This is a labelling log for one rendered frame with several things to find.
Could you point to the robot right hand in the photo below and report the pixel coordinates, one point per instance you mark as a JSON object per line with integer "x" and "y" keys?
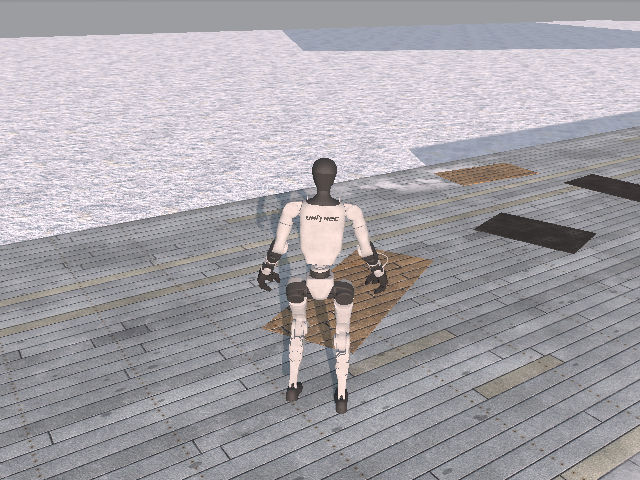
{"x": 382, "y": 280}

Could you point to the robot head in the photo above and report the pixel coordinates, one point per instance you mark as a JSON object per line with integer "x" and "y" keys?
{"x": 324, "y": 171}

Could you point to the robot left hand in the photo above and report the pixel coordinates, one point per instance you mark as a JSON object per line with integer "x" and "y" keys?
{"x": 262, "y": 277}

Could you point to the robot right forearm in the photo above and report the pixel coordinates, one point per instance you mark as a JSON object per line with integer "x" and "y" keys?
{"x": 374, "y": 262}

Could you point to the left robot shin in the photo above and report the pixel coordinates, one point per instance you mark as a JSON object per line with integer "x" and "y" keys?
{"x": 296, "y": 350}

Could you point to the left robot upper arm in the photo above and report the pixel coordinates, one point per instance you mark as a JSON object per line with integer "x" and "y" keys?
{"x": 290, "y": 210}

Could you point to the robot left forearm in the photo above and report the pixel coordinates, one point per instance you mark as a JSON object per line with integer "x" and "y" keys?
{"x": 270, "y": 260}

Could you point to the right robot upper arm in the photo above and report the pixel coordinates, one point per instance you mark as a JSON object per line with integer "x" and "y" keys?
{"x": 353, "y": 212}

